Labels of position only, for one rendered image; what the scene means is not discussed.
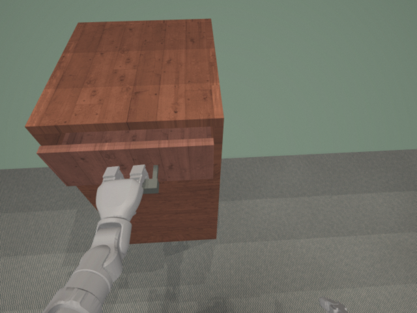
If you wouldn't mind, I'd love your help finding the robot right hand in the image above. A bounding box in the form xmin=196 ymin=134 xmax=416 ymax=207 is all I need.
xmin=319 ymin=297 xmax=348 ymax=313

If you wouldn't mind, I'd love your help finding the handle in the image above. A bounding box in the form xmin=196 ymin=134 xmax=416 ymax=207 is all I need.
xmin=142 ymin=165 xmax=159 ymax=194

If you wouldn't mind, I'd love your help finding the robot left hand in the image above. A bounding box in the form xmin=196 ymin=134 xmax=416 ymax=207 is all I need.
xmin=96 ymin=164 xmax=149 ymax=222

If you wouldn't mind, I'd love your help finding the cabinet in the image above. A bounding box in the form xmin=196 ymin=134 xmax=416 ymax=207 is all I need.
xmin=25 ymin=19 xmax=224 ymax=244

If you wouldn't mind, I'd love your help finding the drawer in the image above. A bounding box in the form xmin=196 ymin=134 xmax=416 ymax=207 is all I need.
xmin=37 ymin=127 xmax=214 ymax=186

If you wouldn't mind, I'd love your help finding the left robot forearm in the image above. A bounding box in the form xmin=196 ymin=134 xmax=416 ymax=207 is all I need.
xmin=42 ymin=216 xmax=132 ymax=313

